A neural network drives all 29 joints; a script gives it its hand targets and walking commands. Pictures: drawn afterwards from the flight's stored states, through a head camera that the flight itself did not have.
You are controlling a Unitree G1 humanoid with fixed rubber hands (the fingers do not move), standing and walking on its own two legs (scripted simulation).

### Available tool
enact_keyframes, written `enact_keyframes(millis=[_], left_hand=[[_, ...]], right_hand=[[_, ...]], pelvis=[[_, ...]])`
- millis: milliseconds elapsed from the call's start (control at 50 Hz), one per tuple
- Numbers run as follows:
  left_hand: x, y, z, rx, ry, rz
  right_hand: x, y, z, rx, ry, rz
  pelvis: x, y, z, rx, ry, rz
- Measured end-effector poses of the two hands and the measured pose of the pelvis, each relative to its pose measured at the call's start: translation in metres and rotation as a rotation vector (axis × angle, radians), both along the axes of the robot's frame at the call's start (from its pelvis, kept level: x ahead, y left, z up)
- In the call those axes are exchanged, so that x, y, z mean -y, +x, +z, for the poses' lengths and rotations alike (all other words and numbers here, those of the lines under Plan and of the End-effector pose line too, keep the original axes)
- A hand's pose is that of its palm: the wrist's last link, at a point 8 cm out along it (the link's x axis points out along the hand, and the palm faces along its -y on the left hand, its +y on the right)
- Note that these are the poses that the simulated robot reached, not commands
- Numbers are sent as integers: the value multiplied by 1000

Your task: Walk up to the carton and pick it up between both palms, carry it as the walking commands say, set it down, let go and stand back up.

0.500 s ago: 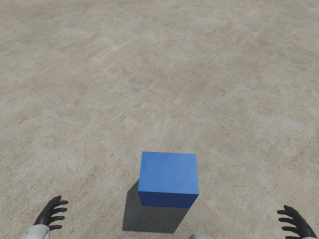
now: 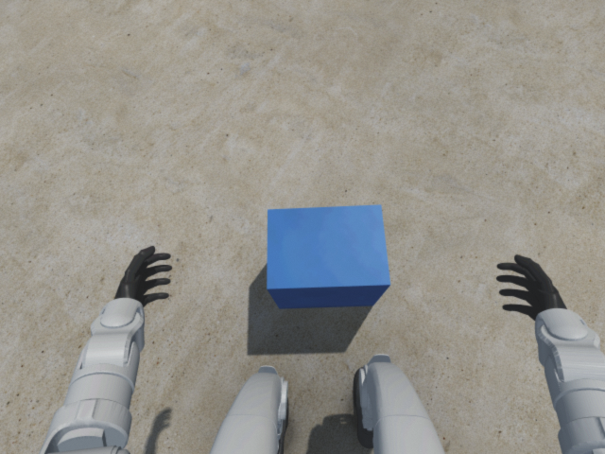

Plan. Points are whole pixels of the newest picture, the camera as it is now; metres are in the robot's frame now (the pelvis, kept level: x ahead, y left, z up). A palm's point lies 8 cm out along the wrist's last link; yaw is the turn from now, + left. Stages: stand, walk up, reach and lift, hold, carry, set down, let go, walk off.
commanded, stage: reach and lift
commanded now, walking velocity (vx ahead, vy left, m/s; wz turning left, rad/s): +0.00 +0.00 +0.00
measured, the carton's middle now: (325, 262) +0.49 -0.01 -0.57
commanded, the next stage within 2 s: none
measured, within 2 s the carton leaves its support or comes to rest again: neither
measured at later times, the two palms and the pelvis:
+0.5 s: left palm (170, 236) +0.40 +0.25 -0.12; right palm (481, 221) +0.43 -0.26 -0.13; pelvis -0.04 -0.01 -0.05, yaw +1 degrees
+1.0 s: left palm (198, 208) +0.48 +0.24 -0.18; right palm (455, 196) +0.50 -0.24 -0.18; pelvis -0.03 +0.00 -0.08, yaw +2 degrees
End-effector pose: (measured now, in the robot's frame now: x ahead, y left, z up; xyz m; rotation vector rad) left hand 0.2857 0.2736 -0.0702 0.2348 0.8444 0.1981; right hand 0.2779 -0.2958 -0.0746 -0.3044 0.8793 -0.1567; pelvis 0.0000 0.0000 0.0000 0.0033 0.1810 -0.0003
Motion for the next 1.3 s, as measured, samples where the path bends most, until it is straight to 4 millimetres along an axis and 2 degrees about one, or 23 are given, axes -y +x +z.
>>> enact_keyframes(millis=[180, 360, 540, 800, 880, 1060, 1160, 1300], left_hand=[[5, 23, -23, 27, -44, 40], [7, 75, -34, 92, -64, 46], [22, 125, -58, 155, -116, 49], [34, 187, -89, 223, -165, 62], [36, 195, -95, 233, -170, 55], [39, 189, -117, 216, -166, 48], [39, 188, -144, 199, -167, 57], [40, 189, -196, 200, -167, 71]], right_hand=[[-5, 44, -14, 31, 45, 15], [-25, 108, -34, 94, 104, 27], [-42, 162, -57, 153, 154, 24], [-54, 222, -84, 238, 208, 13], [-56, 229, -92, 247, 213, 17], [-50, 222, -116, 230, 222, 2], [-52, 223, -141, 216, 232, -9], [-58, 227, -193, 223, 228, -17]], pelvis=[[3, -20, -17, -136, 0, 10], [6, -37, -36, -253, 2, 16], [7, -37, -53, -383, 12, 17], [3, -30, -72, -571, 20, 14], [2, -30, -74, -609, 19, 18], [3, -33, -86, -647, 14, 22], [5, -38, -111, -662, 17, 19], [7, -46, -160, -686, 24, 22]])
